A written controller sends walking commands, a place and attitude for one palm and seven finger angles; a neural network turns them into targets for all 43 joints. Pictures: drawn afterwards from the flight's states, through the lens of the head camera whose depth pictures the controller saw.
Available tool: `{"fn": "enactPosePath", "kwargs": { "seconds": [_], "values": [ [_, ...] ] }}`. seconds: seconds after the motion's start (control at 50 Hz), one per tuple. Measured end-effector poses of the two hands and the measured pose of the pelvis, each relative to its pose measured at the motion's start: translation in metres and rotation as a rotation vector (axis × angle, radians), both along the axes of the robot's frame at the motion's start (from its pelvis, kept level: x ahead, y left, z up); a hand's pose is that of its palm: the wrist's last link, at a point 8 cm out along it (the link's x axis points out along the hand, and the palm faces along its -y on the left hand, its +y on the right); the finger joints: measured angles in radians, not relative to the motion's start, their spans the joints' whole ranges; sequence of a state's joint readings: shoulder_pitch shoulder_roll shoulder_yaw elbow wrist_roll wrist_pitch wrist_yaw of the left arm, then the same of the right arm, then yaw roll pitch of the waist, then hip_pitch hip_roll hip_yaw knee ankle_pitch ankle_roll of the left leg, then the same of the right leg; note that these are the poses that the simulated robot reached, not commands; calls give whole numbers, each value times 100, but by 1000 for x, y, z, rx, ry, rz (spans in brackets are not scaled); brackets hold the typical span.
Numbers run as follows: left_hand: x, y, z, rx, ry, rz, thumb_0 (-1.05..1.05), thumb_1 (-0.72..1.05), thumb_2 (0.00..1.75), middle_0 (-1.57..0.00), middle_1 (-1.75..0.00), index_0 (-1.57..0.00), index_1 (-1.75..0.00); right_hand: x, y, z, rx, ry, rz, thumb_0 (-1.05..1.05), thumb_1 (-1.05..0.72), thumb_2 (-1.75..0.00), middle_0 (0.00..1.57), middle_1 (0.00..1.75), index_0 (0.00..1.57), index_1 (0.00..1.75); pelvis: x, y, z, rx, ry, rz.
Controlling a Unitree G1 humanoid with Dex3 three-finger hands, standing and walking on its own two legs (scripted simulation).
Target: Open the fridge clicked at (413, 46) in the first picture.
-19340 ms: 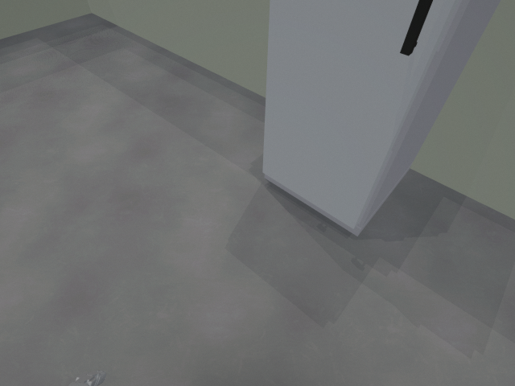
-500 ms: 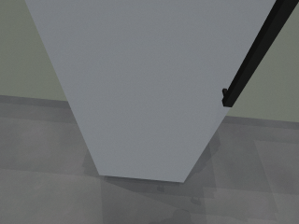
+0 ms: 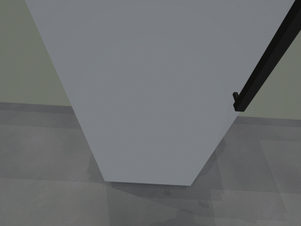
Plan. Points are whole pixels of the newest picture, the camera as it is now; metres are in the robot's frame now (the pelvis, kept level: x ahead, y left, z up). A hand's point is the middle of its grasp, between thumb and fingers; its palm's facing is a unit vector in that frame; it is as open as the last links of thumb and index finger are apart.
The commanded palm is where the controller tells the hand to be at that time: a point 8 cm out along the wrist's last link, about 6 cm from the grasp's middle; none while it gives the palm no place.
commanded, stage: come to a stop and stand still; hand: right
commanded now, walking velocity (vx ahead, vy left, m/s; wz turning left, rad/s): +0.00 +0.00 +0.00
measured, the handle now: (267, 52) +0.42 -0.21 +0.27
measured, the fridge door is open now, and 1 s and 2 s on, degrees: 0 0 0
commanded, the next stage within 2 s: look again from close up in 0.38 s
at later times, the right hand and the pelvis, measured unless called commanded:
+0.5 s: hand out of the picture +0.02 -0.17 -0.17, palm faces +0.02 +0.97 -0.22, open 7.3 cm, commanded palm none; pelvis +0.01 +0.01 +0.00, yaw -1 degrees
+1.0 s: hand out of the picture +0.00 -0.17 -0.17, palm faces +0.03 +0.98 -0.20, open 7.3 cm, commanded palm none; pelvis +0.00 +0.00 +0.00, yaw -1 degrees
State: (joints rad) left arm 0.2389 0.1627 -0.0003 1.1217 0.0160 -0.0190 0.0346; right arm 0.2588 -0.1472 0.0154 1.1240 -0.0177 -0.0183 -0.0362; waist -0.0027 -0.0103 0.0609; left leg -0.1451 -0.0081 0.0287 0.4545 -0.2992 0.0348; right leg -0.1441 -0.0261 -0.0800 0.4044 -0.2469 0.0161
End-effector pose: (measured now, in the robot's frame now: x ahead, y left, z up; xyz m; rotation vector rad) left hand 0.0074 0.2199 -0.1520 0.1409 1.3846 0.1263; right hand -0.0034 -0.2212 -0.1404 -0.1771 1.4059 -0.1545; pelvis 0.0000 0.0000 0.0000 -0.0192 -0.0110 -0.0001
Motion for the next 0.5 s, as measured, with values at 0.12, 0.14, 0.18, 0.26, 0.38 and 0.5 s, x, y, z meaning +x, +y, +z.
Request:
{"fn": "enactPosePath", "kwargs": {
  "seconds": [0.12, 0.14, 0.18, 0.26, 0.38, 0.5],
  "values": [
    [1, 4, -1, -3, 11, -5, 0, 91, 90, -20, -30, -20, -30, 7, 2, 1, -9, -15, -2, 1, -92, -90, 20, 30, 20, 30, 2, 5, 0, 0, 0, -5],
    [1, 4, -1, -4, 13, -5, 0, 91, 90, -20, -30, -20, -30, 8, 2, 2, -10, -16, -2, 1, -92, -90, 20, 30, 20, 30, 3, 6, 0, 0, 0, -5],
    [1, 5, -1, -5, 16, -5, 0, 91, 90, -20, -30, -20, -30, 10, 3, 2, -12, -20, -2, 1, -92, -90, 20, 30, 20, 30, 3, 7, 0, 0, 1, -6],
    [0, 7, -1, -7, 21, -4, 0, 91, 90, -20, -30, -20, -30, 13, 4, 2, -13, -24, -2, 1, -92, -90, 20, 30, 20, 30, 5, 9, 0, 0, 1, -7],
    [0, 8, 0, -6, 25, -3, 0, 91, 90, -20, -30, -20, -30, 15, 5, 2, -14, -32, -5, 1, -92, -90, 20, 30, 20, 30, 6, 11, 1, 2, -1, -9],
    [0, 8, 1, -1, 24, -3, 0, 91, 90, -20, -30, -20, -30, 14, 6, 1, -10, -32, -9, 1, -92, -90, 20, 30, 20, 30, 6, 11, 1, 3, -3, -9]
  ]
}}
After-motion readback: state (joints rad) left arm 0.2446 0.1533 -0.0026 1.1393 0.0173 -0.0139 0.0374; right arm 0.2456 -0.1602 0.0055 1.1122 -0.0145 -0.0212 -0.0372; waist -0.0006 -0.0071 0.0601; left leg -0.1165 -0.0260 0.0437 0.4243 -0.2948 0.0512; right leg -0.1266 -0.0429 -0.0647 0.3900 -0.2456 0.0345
